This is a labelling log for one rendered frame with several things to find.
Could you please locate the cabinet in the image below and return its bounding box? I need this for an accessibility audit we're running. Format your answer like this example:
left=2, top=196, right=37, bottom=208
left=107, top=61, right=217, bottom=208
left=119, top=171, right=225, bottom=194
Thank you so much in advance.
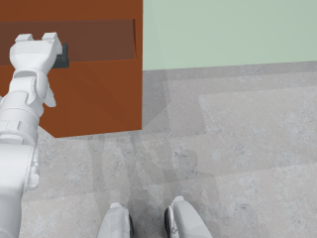
left=0, top=0, right=144, bottom=138

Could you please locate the robot left upper arm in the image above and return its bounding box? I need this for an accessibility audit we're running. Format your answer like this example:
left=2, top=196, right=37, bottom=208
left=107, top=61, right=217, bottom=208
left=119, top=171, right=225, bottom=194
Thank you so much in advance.
left=0, top=143, right=42, bottom=238

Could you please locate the handle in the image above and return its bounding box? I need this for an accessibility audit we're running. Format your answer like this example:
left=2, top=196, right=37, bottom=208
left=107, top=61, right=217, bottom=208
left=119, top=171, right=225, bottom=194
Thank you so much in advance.
left=52, top=43, right=69, bottom=68

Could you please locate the right robot shin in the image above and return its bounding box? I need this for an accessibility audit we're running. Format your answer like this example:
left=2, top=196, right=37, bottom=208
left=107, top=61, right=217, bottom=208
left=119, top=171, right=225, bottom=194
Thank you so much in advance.
left=169, top=196, right=184, bottom=238

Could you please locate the robot left forearm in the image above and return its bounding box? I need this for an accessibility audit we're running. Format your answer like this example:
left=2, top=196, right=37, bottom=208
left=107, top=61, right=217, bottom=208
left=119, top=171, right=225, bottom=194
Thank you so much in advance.
left=0, top=67, right=49, bottom=148

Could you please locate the drawer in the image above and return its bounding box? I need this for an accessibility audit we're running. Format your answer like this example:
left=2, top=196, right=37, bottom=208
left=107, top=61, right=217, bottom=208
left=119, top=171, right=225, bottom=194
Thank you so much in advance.
left=0, top=19, right=135, bottom=65

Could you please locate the left robot thigh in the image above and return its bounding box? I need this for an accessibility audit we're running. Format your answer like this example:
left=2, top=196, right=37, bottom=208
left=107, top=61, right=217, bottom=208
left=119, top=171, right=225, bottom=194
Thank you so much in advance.
left=96, top=206, right=130, bottom=238

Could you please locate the left robot hand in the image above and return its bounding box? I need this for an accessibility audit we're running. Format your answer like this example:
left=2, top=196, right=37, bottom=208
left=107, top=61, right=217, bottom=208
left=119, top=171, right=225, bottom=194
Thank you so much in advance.
left=9, top=32, right=62, bottom=107

